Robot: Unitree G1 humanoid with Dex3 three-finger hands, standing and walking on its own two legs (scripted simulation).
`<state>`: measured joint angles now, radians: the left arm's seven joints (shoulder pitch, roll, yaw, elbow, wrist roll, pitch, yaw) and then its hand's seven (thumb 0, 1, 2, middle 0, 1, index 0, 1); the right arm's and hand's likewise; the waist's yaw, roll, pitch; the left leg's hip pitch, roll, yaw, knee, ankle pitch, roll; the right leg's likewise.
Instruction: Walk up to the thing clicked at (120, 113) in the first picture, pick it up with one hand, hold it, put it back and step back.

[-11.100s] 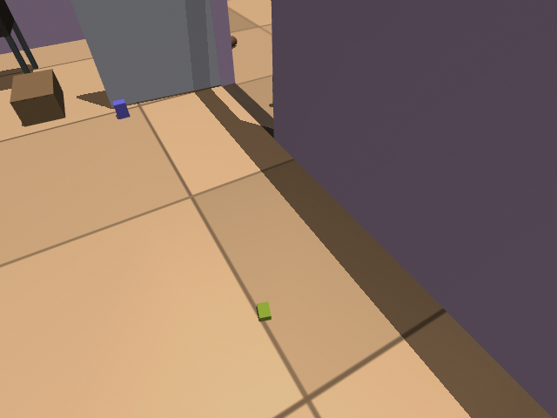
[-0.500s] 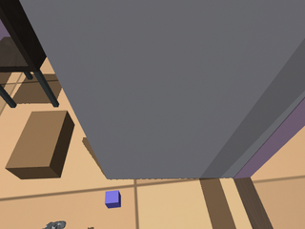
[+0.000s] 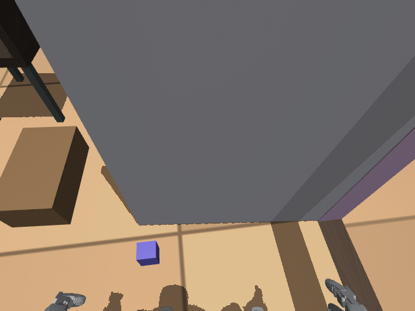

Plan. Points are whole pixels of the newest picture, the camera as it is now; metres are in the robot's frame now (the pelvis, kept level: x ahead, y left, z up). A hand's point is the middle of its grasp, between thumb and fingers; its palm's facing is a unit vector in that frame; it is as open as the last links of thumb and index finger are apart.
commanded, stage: rise first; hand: left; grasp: from above
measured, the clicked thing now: (148, 253) +0.42 +0.24 -0.65
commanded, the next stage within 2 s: none
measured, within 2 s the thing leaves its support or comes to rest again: neither
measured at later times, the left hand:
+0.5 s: hand out of the picture +0.18 +0.28 -0.27, palm faces -0.39 -0.63 -0.67, open 13.8 cm
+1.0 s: hand (116, 276) +0.29 +0.29 -0.43, palm faces -0.46 -0.20 -0.86, open 13.5 cm
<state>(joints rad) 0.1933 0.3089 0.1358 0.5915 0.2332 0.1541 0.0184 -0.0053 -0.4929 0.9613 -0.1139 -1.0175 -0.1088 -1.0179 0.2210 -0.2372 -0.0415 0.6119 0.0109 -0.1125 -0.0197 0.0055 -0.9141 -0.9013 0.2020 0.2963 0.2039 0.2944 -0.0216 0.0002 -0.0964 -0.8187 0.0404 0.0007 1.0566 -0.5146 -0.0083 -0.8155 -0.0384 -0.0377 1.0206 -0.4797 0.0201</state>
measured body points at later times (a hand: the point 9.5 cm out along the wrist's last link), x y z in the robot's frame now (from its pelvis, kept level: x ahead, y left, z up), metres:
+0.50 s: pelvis -0.03 +0.00 -0.13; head +0.13 +0.01 +0.29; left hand +0.20 +0.31 -0.23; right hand +0.17 -0.26 -0.23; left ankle +0.00 +0.12 -0.67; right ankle +0.01 -0.14 -0.67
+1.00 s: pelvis -0.10 +0.00 -0.29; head +0.11 +0.02 +0.11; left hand +0.31 +0.30 -0.38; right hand +0.00 -0.28 -0.42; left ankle -0.01 +0.12 -0.67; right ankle +0.00 -0.14 -0.67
